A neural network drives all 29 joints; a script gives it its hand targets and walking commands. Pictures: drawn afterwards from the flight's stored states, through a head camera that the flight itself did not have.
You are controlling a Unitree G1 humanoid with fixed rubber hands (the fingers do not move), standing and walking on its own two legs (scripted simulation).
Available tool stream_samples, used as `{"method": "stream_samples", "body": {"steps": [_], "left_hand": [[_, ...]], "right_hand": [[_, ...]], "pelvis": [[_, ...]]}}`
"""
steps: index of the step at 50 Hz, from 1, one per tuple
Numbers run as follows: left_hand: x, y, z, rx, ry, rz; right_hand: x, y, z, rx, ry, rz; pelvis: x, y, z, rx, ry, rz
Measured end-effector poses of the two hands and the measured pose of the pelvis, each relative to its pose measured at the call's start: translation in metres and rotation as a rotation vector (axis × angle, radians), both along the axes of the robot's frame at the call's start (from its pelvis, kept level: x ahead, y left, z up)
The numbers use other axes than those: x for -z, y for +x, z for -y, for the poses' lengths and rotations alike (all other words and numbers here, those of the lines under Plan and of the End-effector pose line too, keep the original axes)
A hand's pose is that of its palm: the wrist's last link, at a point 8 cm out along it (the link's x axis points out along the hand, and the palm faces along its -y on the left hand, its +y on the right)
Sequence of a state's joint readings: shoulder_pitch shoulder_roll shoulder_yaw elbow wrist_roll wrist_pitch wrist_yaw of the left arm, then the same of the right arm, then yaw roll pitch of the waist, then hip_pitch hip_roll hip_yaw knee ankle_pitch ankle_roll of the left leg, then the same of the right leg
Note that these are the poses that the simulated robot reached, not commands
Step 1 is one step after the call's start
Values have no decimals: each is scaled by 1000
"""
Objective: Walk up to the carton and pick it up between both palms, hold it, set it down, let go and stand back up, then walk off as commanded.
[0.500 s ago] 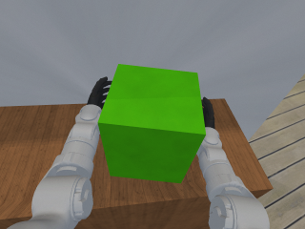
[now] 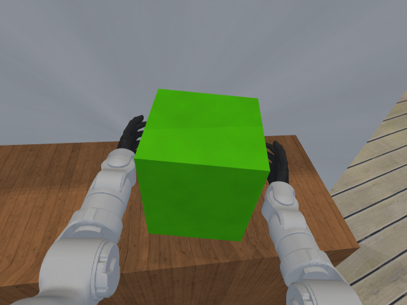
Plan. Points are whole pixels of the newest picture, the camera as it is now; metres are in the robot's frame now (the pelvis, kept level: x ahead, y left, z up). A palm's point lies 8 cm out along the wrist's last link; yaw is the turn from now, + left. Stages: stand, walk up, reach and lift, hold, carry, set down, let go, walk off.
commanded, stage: set down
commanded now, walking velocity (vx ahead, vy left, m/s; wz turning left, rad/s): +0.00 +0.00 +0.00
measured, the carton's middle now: (201, 168) +0.41 -0.01 +0.06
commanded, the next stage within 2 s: none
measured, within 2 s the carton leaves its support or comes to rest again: neither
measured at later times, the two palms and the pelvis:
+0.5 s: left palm (111, 173) +0.37 +0.16 +0.09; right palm (290, 195) +0.32 -0.18 +0.08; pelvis -0.03 -0.01 +0.00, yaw +0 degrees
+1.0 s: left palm (93, 198) +0.32 +0.19 +0.08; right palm (311, 220) +0.27 -0.20 +0.08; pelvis -0.03 -0.01 +0.00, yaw +0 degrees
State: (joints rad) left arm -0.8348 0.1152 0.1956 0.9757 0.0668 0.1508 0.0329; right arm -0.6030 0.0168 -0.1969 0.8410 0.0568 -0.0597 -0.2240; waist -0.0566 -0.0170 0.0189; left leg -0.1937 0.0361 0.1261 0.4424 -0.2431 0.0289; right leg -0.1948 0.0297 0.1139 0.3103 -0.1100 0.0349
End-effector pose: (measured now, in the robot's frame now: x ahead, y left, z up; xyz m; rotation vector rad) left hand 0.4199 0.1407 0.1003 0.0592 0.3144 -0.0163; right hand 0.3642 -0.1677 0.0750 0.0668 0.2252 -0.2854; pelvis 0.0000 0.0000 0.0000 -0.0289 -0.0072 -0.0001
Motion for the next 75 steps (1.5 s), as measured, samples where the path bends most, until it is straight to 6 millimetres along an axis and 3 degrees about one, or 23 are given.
{"method": "stream_samples", "body": {"steps": [8, 12, 22, 30, 37, 49, 54, 59, 68, 75], "left_hand": [[25, -35, -13, -31, -16, -55], [27, -47, -20, -51, -31, -56], [5, -52, -24, -45, -15, 18], [19, -57, -27, -27, -18, -16], [34, -75, -38, -43, -10, -34], [26, -95, -51, -62, -22, 5], [24, -110, -54, -48, -18, 8], [42, -128, -60, -51, -20, -59], [50, -162, -69, -66, -3, -50], [64, -195, -75, -88, 9, -81]], "right_hand": [[6, -31, 10, 17, 20, -2], [-1, -38, 13, 14, 23, 0], [-12, -42, 12, -3, 32, -3], [1, -57, 18, 17, 18, 3], [6, -77, 28, 46, 16, 8], [-7, -95, 34, 51, 25, 27], [-7, -117, 40, 65, 32, 45], [4, -140, 42, 69, 34, -13], [-6, -167, 43, 71, 24, 8], [4, -198, 46, 81, 24, -58]], "pelvis": [[1, -16, 2, -1, 3, 23], [2, -24, 4, -2, 6, 38], [3, -29, 6, -2, 10, 47], [3, -28, 6, -2, 10, 45], [3, -28, 6, -2, 10, 45], [3, -28, 6, -3, 10, 46], [3, -27, 6, -3, 10, 45], [3, -29, 6, -4, 12, 48], [2, -24, 6, -4, 14, 42], [1, -19, 8, -4, 16, 34]]}}
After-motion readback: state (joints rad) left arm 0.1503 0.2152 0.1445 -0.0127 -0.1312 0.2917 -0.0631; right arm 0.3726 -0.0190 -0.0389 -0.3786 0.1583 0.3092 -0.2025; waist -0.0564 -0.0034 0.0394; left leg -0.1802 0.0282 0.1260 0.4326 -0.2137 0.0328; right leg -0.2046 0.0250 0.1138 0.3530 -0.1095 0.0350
